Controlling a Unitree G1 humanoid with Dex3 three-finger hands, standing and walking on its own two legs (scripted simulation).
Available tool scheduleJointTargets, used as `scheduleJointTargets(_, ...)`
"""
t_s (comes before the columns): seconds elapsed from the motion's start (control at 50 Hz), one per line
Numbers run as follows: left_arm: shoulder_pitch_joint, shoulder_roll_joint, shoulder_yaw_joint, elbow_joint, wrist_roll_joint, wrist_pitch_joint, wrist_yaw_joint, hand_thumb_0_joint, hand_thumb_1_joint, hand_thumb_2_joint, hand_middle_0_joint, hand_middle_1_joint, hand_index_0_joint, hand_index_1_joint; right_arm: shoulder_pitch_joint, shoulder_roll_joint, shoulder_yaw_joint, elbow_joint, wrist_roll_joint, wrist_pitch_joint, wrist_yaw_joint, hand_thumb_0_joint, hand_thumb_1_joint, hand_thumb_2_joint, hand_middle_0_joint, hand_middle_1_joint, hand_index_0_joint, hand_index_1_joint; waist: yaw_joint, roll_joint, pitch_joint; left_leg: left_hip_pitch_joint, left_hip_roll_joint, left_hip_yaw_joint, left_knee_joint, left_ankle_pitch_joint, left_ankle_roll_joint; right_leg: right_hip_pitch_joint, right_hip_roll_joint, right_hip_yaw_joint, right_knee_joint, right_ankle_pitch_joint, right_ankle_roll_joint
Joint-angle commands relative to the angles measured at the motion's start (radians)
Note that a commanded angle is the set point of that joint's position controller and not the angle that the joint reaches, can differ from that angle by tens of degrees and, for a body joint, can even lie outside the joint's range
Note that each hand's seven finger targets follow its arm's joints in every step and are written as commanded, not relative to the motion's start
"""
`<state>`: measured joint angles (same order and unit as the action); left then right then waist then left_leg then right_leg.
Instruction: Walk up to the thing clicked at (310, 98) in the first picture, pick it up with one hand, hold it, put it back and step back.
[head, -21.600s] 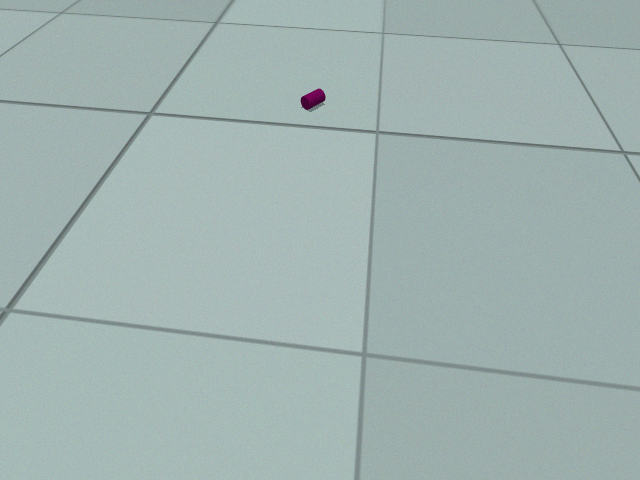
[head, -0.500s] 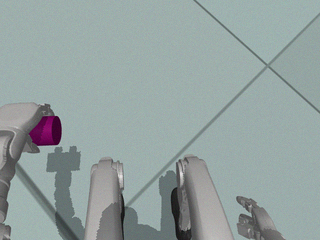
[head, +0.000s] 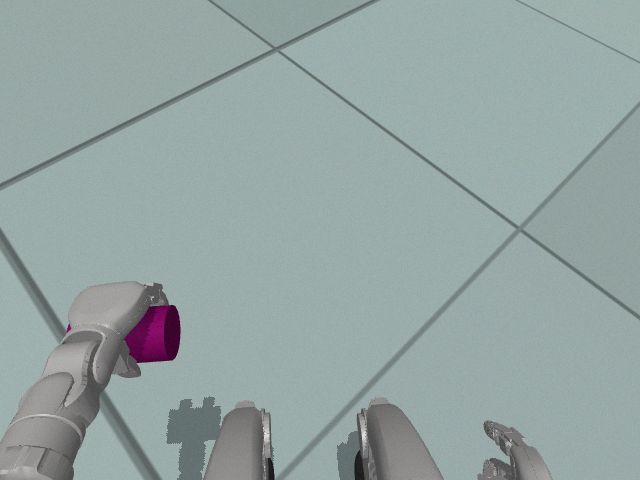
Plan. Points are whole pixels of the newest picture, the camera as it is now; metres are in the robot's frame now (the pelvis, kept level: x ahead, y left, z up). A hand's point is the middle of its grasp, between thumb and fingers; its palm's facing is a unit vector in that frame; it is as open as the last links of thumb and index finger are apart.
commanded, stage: lift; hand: left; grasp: from above
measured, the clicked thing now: (127, 335) +0.33 +0.26 -0.10
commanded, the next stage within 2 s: hold in 0.48 s
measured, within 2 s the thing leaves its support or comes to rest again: neither
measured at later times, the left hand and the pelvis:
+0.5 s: hand (126, 299) +0.34 +0.23 +0.00, palm faces -0.47 -0.09 -0.88, open 10.2 cm; pelvis +0.04 +0.00 +0.09, yaw +0 degrees
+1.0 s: hand (122, 263) +0.36 +0.22 +0.05, palm faces -0.48 -0.07 -0.88, open 10.2 cm; pelvis +0.07 +0.00 +0.12, yaw +0 degrees
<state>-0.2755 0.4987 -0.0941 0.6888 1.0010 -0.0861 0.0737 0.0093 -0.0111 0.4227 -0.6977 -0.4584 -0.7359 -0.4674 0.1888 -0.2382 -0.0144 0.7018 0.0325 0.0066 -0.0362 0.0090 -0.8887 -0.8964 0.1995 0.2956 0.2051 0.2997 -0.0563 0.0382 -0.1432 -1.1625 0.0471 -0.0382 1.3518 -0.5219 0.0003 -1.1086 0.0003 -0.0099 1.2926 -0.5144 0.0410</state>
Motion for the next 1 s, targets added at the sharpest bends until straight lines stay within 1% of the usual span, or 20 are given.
scheduleJointTargets(0.0,-0.290,0.224,0.093,-0.135,0.008,0.006,0.079,0.000,0.869,0.773,-1.149,-0.620,-1.169,-0.603,0.043,-0.156,-0.063,-0.077,0.004,-0.045,-0.013,0.000,-0.888,-0.894,0.200,0.300,0.200,0.300,-0.003,0.060,-0.320,0.385,-0.034,-0.002,-0.328,0.095,0.003,0.245,0.037,0.000,-0.300,0.087,-0.056)
scheduleJointTargets(0.08,-0.323,0.169,0.047,-0.088,0.012,0.032,0.101,0.000,0.857,0.808,-1.154,-0.640,-1.167,-0.630,0.068,-0.156,-0.064,-0.057,-0.001,-0.050,-0.013,0.000,-0.892,-0.896,0.200,0.300,0.200,0.300,-0.013,0.069,-0.308,0.482,-0.034,0.013,-0.394,0.184,-0.001,0.322,0.038,-0.002,-0.361,0.175,-0.056)
scheduleJointTargets(0.12,-0.344,0.202,0.063,-0.085,0.019,0.038,0.113,0.000,0.844,0.809,-1.162,-0.620,-1.165,-0.620,0.069,-0.160,-0.067,-0.060,0.000,-0.051,-0.013,0.000,-0.892,-0.897,0.200,0.300,0.200,0.300,-0.002,0.068,-0.300,0.517,-0.040,0.023,-0.425,0.209,0.001,0.365,0.036,0.002,-0.404,0.200,-0.054)
scheduleJointTargets(0.2,-0.325,0.158,0.037,-0.062,0.008,0.052,0.113,0.000,0.832,0.842,-1.170,-0.609,-1.161,-0.621,0.068,-0.157,-0.066,-0.067,0.000,-0.051,-0.006,0.000,-0.891,-0.896,0.200,0.300,0.200,0.300,0.004,0.047,-0.276,0.587,-0.044,0.027,-0.492,0.232,-0.001,0.440,0.031,0.003,-0.474,0.219,-0.050)
scheduleJointTargets(0.24,-0.338,0.183,0.047,-0.077,0.013,0.056,0.117,0.000,0.798,0.846,-1.163,-0.586,-1.144,-0.609,0.070,-0.160,-0.067,-0.068,0.001,-0.050,-0.006,0.000,-0.891,-0.896,0.200,0.300,0.200,0.300,0.009,0.061,-0.282,0.619,-0.048,0.031,-0.517,0.251,-0.002,0.472,0.029,0.008,-0.497,0.239,-0.050)
scheduleJointTargets(0.28,-0.339,0.144,0.024,-0.080,0.006,0.059,0.115,0.000,0.793,0.842,-1.166,-0.574,-1.145,-0.599,0.070,-0.154,-0.067,-0.063,0.000,-0.050,-0.005,0.000,-0.891,-0.895,0.200,0.300,0.200,0.300,0.003,0.059,-0.265,0.652,-0.046,0.031,-0.545,0.266,-0.005,0.493,0.030,0.010,-0.524,0.253,-0.049)
scheduleJointTargets(0.32,-0.335,0.164,0.038,-0.072,0.006,0.065,0.117,0.000,0.778,0.848,-1.152,-0.571,-1.129,-0.597,0.068,-0.160,-0.069,-0.068,0.002,-0.048,-0.006,0.000,-0.890,-0.894,0.200,0.300,0.200,0.300,0.007,0.041,-0.256,0.687,-0.047,0.033,-0.570,0.289,-0.005,0.524,0.027,0.009,-0.554,0.272,-0.047)
scheduleJointTargets(0.4,-0.355,0.135,0.015,-0.079,-0.004,0.063,0.112,0.000,0.766,0.822,-1.152,-0.544,-1.129,-0.570,0.059,-0.154,-0.070,-0.066,0.003,-0.050,-0.006,0.000,-0.890,-0.894,0.200,0.300,0.200,0.300,0.009,0.047,-0.227,0.725,-0.050,0.033,-0.624,0.274,-0.008,0.562,0.027,0.013,-0.605,0.253,-0.046)
scheduleJointTargets(0.48,-0.342,0.123,0.004,-0.072,-0.001,0.068,0.107,0.000,0.765,0.815,-1.145,-0.547,-1.128,-0.567,0.058,-0.155,-0.074,-0.061,0.002,-0.048,-0.008,0.000,-0.889,-0.893,0.200,0.300,0.200,0.300,0.007,0.030,-0.230,0.772,-0.052,0.039,-0.649,0.353,-0.009,0.609,0.028,0.016,-0.631,0.328,-0.045)
scheduleJointTargets(0.5,-0.334,0.127,0.005,-0.074,-0.004,0.070,0.107,0.000,0.764,0.825,-1.148,-0.550,-1.130,-0.572,0.052,-0.154,-0.074,-0.063,0.005,-0.046,-0.009,0.000,-0.889,-0.893,0.200,0.300,0.200,0.300,0.019,0.014,-0.219,0.784,-0.052,0.043,-0.662,0.363,-0.006,0.626,0.028,0.015,-0.645,0.338,-0.044)
scheduleJointTargets(0.52,-0.338,0.111,-0.002,-0.078,-0.009,0.071,0.103,0.000,0.761,0.803,-1.135,-0.554,-1.125,-0.567,0.057,-0.154,-0.075,-0.060,0.005,-0.046,-0.008,0.000,-0.889,-0.893,0.200,0.300,0.200,0.300,0.007,0.020,-0.220,0.796,-0.054,0.046,-0.668,0.371,-0.009,0.636,0.027,0.019,-0.648,0.343,-0.045)
scheduleJointTargets(0.62,-0.349,0.116,-0.005,-0.084,0.003,0.074,0.094,0.000,0.790,0.748,-1.127,-0.549,-1.132,-0.547,0.047,-0.153,-0.079,-0.053,0.005,-0.039,-0.009,0.000,-0.888,-0.891,0.200,0.300,0.200,0.300,0.017,0.024,-0.225,0.851,-0.053,0.047,-0.695,0.471,-0.012,0.679,0.030,0.015,-0.667,0.431,-0.045)
scheduleJointTargets(0.68,-0.333,0.122,-0.005,-0.071,0.006,0.077,0.083,0.000,0.811,0.789,-1.159,-0.544,-1.152,-0.553,0.035,-0.155,-0.079,-0.063,0.007,-0.031,-0.010,0.000,-0.888,-0.892,0.200,0.300,0.200,0.300,0.025,-0.002,-0.214,0.871,-0.059,0.059,-0.711,0.486,-0.007,0.721,0.026,0.020,-0.695,0.455,-0.040)
scheduleJointTargets(0.7,-0.348,0.105,-0.017,-0.081,0.004,0.076,0.076,0.000,0.808,0.793,-1.150,-0.555,-1.147,-0.561,0.039,-0.153,-0.081,-0.060,0.007,-0.029,-0.009,0.000,-0.888,-0.891,0.200,0.300,0.200,0.300,0.012,-0.007,-0.220,0.873,-0.060,0.061,-0.711,0.500,-0.005,0.727,0.026,0.024,-0.698,0.479,-0.037)
scheduleJointTargets(0.72,-0.360,0.101,-0.022,-0.096,0.003,0.076,0.068,0.000,0.809,0.800,-1.149,-0.560,-1.147,-0.566,0.038,-0.155,-0.081,-0.064,0.009,-0.026,-0.008,0.000,-0.887,-0.891,0.200,0.300,0.200,0.300,0.018,-0.001,-0.224,0.885,-0.059,0.061,-0.719,0.515,-0.006,0.736,0.027,0.022,-0.698,0.490,-0.038)
scheduleJointTargets(0.74,-0.361,0.132,0.002,-0.112,0.004,0.075,0.066,0.000,0.822,0.794,-1.157,-0.559,-1.157,-0.562,0.035,-0.159,-0.084,-0.065,0.009,-0.024,-0.009,0.000,-0.887,-0.891,0.200,0.300,0.200,0.300,0.030,0.022,-0.240,0.909,-0.060,0.064,-0.725,0.532,-0.009,0.754,0.026,0.018,-0.703,0.495,-0.040)
scheduleJointTargets(0.78,-0.338,0.099,-0.019,-0.103,0.002,0.080,0.057,0.000,0.824,0.813,-1.164,-0.562,-1.160,-0.569,0.031,-0.156,-0.083,-0.073,0.008,-0.019,-0.006,0.000,-0.888,-0.891,0.200,0.300,0.200,0.300,0.026,0.001,-0.227,0.917,-0.058,0.062,-0.733,0.551,-0.008,0.763,0.028,0.015,-0.710,0.511,-0.039)
scheduleJointTargets(0.82,-0.339,0.109,-0.014,-0.110,0.008,0.082,0.048,0.000,0.839,0.829,-1.191,-0.544,-1.176,-0.562,0.028,-0.152,-0.084,-0.074,0.010,-0.014,-0.007,0.000,-0.888,-0.892,0.200,0.300,0.200,0.300,0.031,0.018,-0.222,0.925,-0.060,0.067,-0.737,0.574,-0.006,0.769,0.029,0.020,-0.713,0.536,-0.039)
scheduleJointTargets(0.96,-0.340,0.118,-0.009,-0.173,0.004,0.082,0.012,0.000,0.833,0.778,-1.177,-0.518,-1.170,-0.528,0.011,-0.158,-0.087,-0.101,0.013,0.002,-0.004,0.000,-0.887,-0.892,0.200,0.300,0.200,0.300,0.041,0.023,-0.204,0.954,-0.053,0.068,-0.778,0.584,-0.008,0.809,0.033,0.012,-0.740,0.525,-0.045)
scheduleJointTargets(0.98,-0.297,0.108,-0.015,-0.134,0.008,0.087,0.007,0.000,0.824,0.779,-1.183,-0.507,-1.169,-0.524,0.010,-0.158,-0.084,-0.104,0.013,0.004,-0.003,0.000,-0.889,-0.892,0.200,0.300,0.200,0.300,0.040,0.011,-0.180,0.946,-0.053,0.068,-0.783,0.590,-0.006,0.808,0.032,0.012,-0.742,0.533,-0.045)
